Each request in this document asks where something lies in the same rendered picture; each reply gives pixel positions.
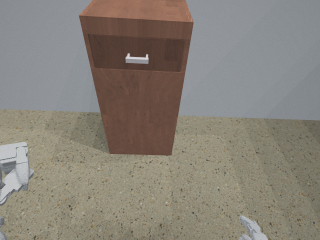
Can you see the handle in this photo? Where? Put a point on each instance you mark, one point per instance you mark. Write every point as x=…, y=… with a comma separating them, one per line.
x=137, y=60

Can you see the robot left hand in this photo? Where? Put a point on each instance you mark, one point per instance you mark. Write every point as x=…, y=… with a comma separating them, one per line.
x=14, y=163

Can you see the cabinet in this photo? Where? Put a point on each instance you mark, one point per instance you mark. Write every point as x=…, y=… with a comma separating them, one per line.
x=139, y=108

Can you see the drawer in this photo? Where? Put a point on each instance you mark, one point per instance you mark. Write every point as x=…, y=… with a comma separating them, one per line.
x=110, y=52

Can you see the robot right hand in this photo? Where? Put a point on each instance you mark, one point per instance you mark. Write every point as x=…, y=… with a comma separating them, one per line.
x=252, y=228

